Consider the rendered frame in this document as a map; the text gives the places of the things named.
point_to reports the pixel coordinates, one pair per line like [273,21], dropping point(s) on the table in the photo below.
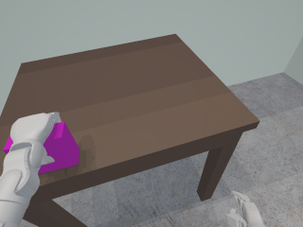
[129,107]

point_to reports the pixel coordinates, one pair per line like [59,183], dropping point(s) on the sponge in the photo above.
[60,145]

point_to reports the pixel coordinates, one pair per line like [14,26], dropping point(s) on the right robot hand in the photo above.
[249,213]

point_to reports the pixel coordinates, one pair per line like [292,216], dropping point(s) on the left robot forearm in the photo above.
[19,180]

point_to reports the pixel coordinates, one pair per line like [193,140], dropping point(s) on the left robot hand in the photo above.
[35,127]

